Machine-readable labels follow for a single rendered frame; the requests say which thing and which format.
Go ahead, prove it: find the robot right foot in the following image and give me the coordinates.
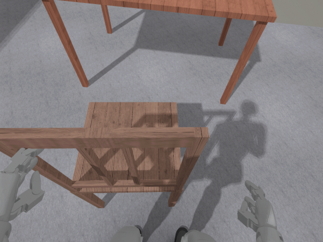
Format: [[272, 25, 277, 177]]
[[175, 227, 188, 242]]

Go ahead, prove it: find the chair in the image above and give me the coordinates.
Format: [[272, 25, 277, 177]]
[[0, 102, 209, 208]]

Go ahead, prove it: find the robot left hand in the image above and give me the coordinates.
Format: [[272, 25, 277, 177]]
[[0, 148, 45, 222]]

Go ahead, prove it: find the left robot forearm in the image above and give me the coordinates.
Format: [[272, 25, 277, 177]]
[[0, 220, 12, 242]]

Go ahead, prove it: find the table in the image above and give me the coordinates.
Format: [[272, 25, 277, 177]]
[[42, 0, 277, 104]]

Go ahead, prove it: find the right robot thigh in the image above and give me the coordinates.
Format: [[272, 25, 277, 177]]
[[181, 231, 216, 242]]

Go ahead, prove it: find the right robot forearm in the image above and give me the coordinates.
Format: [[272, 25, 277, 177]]
[[256, 226, 284, 242]]

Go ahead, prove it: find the robot right hand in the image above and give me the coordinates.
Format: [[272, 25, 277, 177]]
[[238, 180, 277, 232]]

